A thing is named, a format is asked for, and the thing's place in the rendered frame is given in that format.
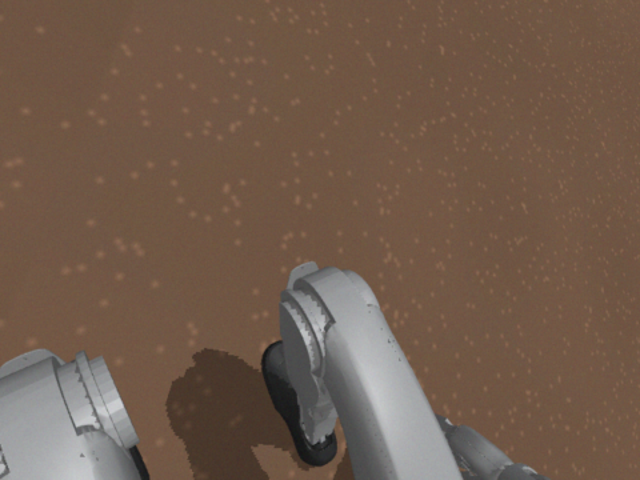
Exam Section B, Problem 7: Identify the right robot arm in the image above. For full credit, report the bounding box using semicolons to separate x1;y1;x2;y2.
497;463;551;480

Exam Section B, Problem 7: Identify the left robot foot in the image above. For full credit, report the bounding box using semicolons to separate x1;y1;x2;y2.
129;445;150;480

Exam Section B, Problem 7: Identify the right robot foot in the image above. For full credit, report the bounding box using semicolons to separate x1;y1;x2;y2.
262;340;337;467

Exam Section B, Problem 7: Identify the right robot hand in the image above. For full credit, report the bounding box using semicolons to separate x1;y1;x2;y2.
434;413;515;480

